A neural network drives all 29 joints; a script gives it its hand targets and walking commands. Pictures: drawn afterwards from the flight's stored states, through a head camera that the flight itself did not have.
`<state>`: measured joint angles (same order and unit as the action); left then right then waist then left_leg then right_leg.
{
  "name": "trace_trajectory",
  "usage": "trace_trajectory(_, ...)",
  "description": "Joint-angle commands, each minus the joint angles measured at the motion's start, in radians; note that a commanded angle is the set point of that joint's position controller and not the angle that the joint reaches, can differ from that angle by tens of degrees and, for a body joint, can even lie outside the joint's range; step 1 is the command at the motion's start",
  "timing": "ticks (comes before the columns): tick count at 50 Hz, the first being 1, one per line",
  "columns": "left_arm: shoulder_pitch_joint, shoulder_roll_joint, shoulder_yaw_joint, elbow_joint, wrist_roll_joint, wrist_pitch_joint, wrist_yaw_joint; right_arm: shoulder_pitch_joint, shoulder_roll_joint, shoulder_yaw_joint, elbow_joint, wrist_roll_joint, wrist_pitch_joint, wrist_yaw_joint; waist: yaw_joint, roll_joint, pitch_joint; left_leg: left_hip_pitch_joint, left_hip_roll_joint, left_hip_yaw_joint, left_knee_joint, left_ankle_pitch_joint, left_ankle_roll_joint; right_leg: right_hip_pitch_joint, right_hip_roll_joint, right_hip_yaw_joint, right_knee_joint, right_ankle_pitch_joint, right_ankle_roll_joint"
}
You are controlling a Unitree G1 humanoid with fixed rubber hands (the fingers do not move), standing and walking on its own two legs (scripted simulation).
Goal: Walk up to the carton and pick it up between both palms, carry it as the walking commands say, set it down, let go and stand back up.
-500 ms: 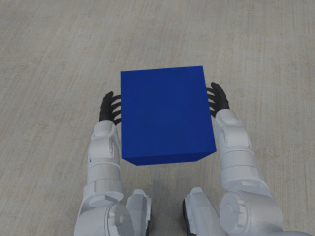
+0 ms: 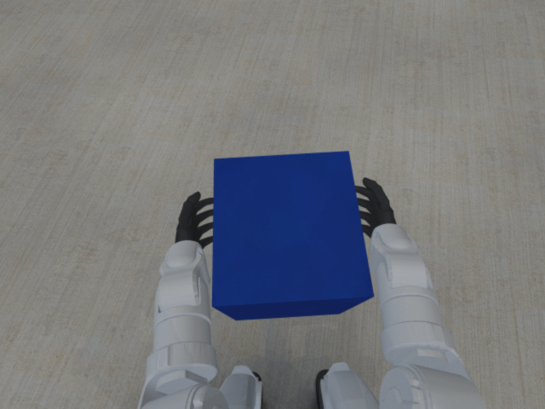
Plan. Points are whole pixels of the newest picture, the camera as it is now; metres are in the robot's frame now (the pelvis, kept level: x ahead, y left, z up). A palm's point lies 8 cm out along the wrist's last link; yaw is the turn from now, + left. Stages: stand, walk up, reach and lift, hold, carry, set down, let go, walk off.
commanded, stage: reach and lift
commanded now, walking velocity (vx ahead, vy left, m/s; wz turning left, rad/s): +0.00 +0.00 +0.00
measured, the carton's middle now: (285, 246) +0.38 +0.01 -0.10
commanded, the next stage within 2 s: none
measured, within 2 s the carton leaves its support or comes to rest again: neither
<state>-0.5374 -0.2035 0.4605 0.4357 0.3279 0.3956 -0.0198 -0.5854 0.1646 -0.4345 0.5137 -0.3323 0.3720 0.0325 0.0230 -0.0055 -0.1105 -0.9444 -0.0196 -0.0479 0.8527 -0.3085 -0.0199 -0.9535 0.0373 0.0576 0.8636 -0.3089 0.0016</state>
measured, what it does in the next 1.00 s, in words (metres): rises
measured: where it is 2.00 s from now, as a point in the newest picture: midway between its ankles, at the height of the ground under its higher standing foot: outside the picture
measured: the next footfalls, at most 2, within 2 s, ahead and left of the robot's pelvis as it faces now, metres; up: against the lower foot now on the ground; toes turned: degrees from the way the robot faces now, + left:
none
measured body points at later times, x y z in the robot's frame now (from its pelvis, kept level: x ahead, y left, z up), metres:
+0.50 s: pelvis +0.02 +0.00 +0.05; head +0.08 +0.00 +0.49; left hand +0.36 +0.16 +0.04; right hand +0.37 -0.13 +0.03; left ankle +0.04 +0.13 -0.68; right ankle +0.05 -0.12 -0.68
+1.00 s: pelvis +0.02 +0.00 +0.06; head +0.00 +0.00 +0.51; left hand +0.34 +0.16 +0.10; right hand +0.35 -0.13 +0.10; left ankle +0.04 +0.13 -0.68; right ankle +0.05 -0.12 -0.68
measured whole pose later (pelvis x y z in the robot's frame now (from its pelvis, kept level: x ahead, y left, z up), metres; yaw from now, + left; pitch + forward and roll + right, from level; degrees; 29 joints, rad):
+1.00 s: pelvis +0.02 +0.00 +0.06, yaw +1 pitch -5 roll +0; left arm -0.35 -0.18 0.29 0.30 0.30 0.68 -0.01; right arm -0.36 0.18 -0.30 0.33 -0.31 0.65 0.01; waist 0.02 0.00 0.03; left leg -0.11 -0.01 -0.07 0.39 -0.19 -0.02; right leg -0.12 0.02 0.05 0.40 -0.20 -0.01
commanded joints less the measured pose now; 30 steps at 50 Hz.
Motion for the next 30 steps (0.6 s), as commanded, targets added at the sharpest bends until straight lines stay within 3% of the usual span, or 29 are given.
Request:
trace_trajectory(1,-0.535,-0.949,-0.606,0.085,-0.155,-0.016,-0.246,-0.456,1.000,0.577,0.113,0.147,0.001,0.253,0.004,-0.010,-0.593,0.376,-0.104,0.014,-0.109,0.254,0.019,0.388,0.091,-0.005,-0.125,0.262,-0.002)
trace_trajectory(30,-0.336,-0.933,-0.647,0.011,-0.173,0.084,-0.212,-0.304,0.939,0.627,-0.010,0.181,0.095,0.232,-0.003,0.006,-0.309,0.756,-0.076,-0.010,-0.412,0.317,0.008,0.776,0.065,-0.002,-0.421,0.306,-0.003)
